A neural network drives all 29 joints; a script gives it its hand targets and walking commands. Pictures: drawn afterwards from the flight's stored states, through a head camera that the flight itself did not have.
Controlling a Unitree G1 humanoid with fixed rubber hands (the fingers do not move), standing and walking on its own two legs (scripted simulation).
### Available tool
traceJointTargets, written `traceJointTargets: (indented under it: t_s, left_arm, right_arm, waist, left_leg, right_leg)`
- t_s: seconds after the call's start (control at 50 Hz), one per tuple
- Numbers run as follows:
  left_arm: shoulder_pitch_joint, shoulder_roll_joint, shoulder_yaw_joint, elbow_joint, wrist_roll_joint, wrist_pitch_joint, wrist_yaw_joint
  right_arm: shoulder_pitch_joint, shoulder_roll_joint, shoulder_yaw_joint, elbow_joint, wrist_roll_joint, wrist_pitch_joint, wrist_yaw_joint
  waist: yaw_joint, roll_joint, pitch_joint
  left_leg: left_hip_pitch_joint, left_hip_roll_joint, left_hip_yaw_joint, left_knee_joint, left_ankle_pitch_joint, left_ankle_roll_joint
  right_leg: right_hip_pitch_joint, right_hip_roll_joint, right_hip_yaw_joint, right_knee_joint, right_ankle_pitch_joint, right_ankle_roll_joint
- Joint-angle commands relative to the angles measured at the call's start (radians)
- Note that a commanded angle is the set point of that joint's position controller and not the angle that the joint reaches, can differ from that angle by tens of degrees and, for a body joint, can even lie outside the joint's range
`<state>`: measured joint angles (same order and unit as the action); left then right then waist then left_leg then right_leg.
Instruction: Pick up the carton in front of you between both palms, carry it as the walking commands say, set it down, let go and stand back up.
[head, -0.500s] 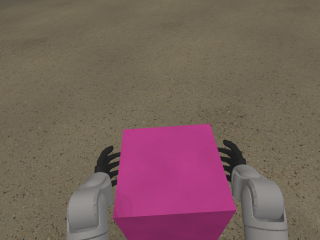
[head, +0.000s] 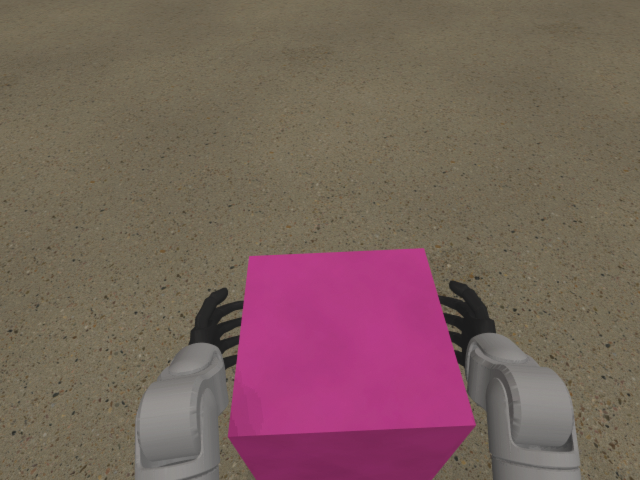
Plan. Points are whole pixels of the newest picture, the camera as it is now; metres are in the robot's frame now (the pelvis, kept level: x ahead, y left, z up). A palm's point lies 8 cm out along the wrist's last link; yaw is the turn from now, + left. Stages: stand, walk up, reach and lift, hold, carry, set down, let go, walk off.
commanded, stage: carry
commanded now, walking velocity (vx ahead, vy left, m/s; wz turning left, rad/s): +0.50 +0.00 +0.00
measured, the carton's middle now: (341, 377) +0.26 +0.00 +0.00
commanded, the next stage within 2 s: none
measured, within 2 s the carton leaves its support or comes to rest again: neither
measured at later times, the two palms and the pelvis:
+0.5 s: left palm (244, 198) +0.52 +0.13 +0.08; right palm (430, 189) +0.54 -0.17 +0.07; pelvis +0.26 -0.03 -0.01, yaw +2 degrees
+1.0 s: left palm (242, 188) +0.60 +0.14 +0.04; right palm (410, 181) +0.60 -0.16 +0.04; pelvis +0.33 -0.01 -0.02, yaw +1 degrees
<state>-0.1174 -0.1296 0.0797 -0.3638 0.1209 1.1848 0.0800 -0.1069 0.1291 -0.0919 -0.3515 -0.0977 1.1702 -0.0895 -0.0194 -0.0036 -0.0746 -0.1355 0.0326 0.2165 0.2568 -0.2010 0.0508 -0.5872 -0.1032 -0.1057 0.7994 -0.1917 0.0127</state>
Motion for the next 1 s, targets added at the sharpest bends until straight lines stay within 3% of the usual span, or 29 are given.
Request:
traceJointTargets:
  t_s: [0.0,0.06,0.1,0.14,0.16,0.18,0.2,0.22,0.24,0.28,0.3,0.36,0.42,0.46,0.5,0.52,0.6,0.68,0.88,0.98]
  left_arm:
    - [-0.426,-0.915,-0.714,-0.084,-0.391,-0.008,-0.225]
    - [-0.42,-0.865,-0.703,-0.084,-0.394,0.019,-0.225]
    - [-0.426,-0.841,-0.695,-0.074,-0.398,0.038,-0.229]
    - [-0.419,-0.828,-0.683,-0.054,-0.396,0.05,-0.235]
    - [-0.434,-0.826,-0.677,-0.051,-0.394,0.054,-0.239]
    - [-0.435,-0.821,-0.664,-0.045,-0.394,0.061,-0.242]
    - [-0.439,-0.817,-0.651,-0.007,-0.384,0.056,-0.246]
    - [-0.394,-0.839,-0.646,0.017,-0.4,0.049,-0.25]
    - [-0.417,-0.882,-0.653,0.003,-0.404,0.038,-0.253]
    - [-0.465,-0.959,-0.671,-0.017,-0.414,0.017,-0.26]
    - [-0.48,-0.974,-0.673,-0.024,-0.42,0.009,-0.261]
    - [-0.453,-0.974,-0.677,-0.054,-0.428,-0.003,-0.263]
    - [-0.435,-0.939,-0.682,-0.078,-0.425,-0.006,-0.264]
    - [-0.434,-0.913,-0.677,-0.074,-0.414,-0.001,-0.265]
    - [-0.433,-0.888,-0.678,-0.06,-0.4,0.016,-0.263]
    - [-0.455,-0.883,-0.679,-0.048,-0.401,0.028,-0.263]
    - [-0.433,-0.879,-0.675,0.045,-0.389,0.043,-0.265]
    - [-0.458,-0.918,-0.688,0.085,-0.383,0.01,-0.271]
    - [-0.435,-0.921,-0.686,0.121,-0.33,-0.138,-0.269]
    - [-0.394,-0.859,-0.638,0.164,-0.271,-0.217,-0.264]
  right_arm:
    - [-0.454,0.89,0.711,-0.115,0.422,0.011,0.274]
    - [-0.43,0.842,0.693,-0.101,0.402,0.034,0.265]
    - [-0.424,0.824,0.685,-0.088,0.387,0.048,0.259]
    - [-0.433,0.811,0.677,-0.079,0.378,0.06,0.256]
    - [-0.437,0.804,0.675,-0.076,0.377,0.064,0.256]
    - [-0.463,0.797,0.674,-0.074,0.376,0.067,0.256]
    - [-0.497,0.825,0.696,-0.082,0.392,0.078,0.253]
    - [-0.463,0.829,0.693,-0.067,0.39,0.078,0.255]
    - [-0.496,0.862,0.701,-0.069,0.392,0.068,0.258]
    - [-0.548,0.917,0.722,-0.086,0.4,0.045,0.261]
    - [-0.558,0.953,0.732,-0.089,0.407,0.036,0.259]
    - [-0.494,0.97,0.736,-0.094,0.396,0.014,0.247]
    - [-0.477,0.946,0.737,-0.12,0.384,0.009,0.239]
    - [-0.481,0.921,0.731,-0.127,0.384,0.02,0.242]
    - [-0.479,0.892,0.716,-0.095,0.38,0.038,0.25]
    - [-0.484,0.889,0.705,-0.064,0.377,0.043,0.255]
    - [-0.422,0.886,0.678,0.059,0.356,0.049,0.269]
    - [-0.456,0.929,0.687,0.085,0.354,0.015,0.276]
    - [-0.462,0.924,0.703,0.096,0.312,-0.126,0.275]
    - [-0.419,0.864,0.658,0.144,0.256,-0.203,0.27]
  waist:
    - [0.0,0.134,-0.186]
    - [-0.002,0.147,-0.128]
    - [-0.001,0.156,-0.109]
    - [0.022,0.146,-0.157]
    - [0.031,0.112,-0.199]
    - [0.045,0.011,-0.272]
    - [0.049,-0.229,-0.392]
    - [0.044,-0.239,-0.432]
    - [0.039,-0.203,-0.398]
    - [0.031,-0.092,-0.352]
    - [0.028,-0.101,-0.34]
    - [0.028,-0.125,-0.376]
    - [0.023,-0.127,-0.386]
    - [0.023,-0.1,-0.355]
    - [0.031,0.006,-0.313]
    - [0.028,0.047,-0.272]
    - [0.025,0.054,-0.255]
    - [0.024,0.049,-0.281]
    - [0.021,0.0,-0.327]
    - [0.022,0.001,-0.31]
  left_leg:
    - [0.233,0.231,-0.146,-0.09,0.271,0.08]
    - [0.238,0.215,-0.092,-0.06,0.404,0.065]
    - [0.247,0.198,-0.05,0.013,0.613,0.032]
    - [0.194,0.156,0.03,0.212,0.732,-0.024]
    - [0.101,0.124,0.049,0.34,0.647,-0.062]
    - [-0.045,0.092,0.03,0.519,0.307,-0.095]
    - [-0.327,-0.022,-0.04,0.803,-0.186,-0.125]
    - [-0.37,-0.033,-0.141,0.931,-0.361,-0.113]
    - [-0.379,0.003,-0.189,0.929,-0.358,-0.09]
    - [-0.333,0.074,-0.215,0.698,-0.292,-0.062]
    - [-0.263,0.067,-0.197,0.547,-0.263,-0.063]
    - [-0.151,0.019,-0.129,0.342,-0.229,-0.072]
    - [-0.061,0.037,-0.077,0.173,0.027,-0.078]
    - [0.033,0.087,-0.083,0.093,0.205,-0.082]
    - [0.014,0.186,-0.155,0.151,0.303,-0.07]
    - [-0.027,0.19,-0.153,0.168,0.322,-0.063]
    - [-0.012,0.17,-0.143,0.218,0.572,-0.055]
    - [0.029,0.163,-0.135,0.25,0.692,-0.053]
    - [0.018,0.137,-0.125,0.293,0.583,-0.045]
    - [0.004,0.139,-0.127,0.285,0.501,-0.042]
  right_leg:
    - [-0.046,0.011,-0.041,-0.145,0.087,0.005]
    - [-0.012,0.037,-0.082,-0.238,0.146,-0.009]
    - [0.057,0.062,-0.11,-0.299,0.187,-0.017]
    - [0.29,0.121,-0.178,-0.401,0.268,-0.02]
    - [0.465,0.101,-0.163,-0.451,0.359,-0.019]
    - [0.66,-0.061,0.015,-0.41,0.636,-0.031]
    - [0.967,-0.31,0.341,-0.355,0.935,-0.217]
    - [0.915,-0.338,0.398,-0.432,0.892,-0.274]
    - [0.84,-0.309,0.314,-0.451,0.847,-0.261]
    - [0.711,-0.251,0.172,-0.482,0.734,-0.176]
    - [0.649,-0.21,0.116,-0.504,0.664,-0.133]
    - [0.629,-0.191,0.053,-0.507,0.586,-0.147]
    - [0.59,-0.157,-0.017,-0.449,0.507,-0.124]
    - [0.501,-0.117,-0.032,-0.42,0.304,-0.073]
    - [0.442,-0.064,-0.033,-0.411,0.138,-0.024]
    - [0.46,-0.069,-0.018,-0.405,0.181,-0.014]
    - [0.46,-0.073,-0.013,-0.309,0.429,0.0]
    - [0.443,-0.057,-0.017,-0.286,0.434,0.011]
    - [0.485,-0.063,-0.005,-0.262,0.5,-0.001]
    - [0.471,-0.067,0.0,-0.268,0.435,-0.008]
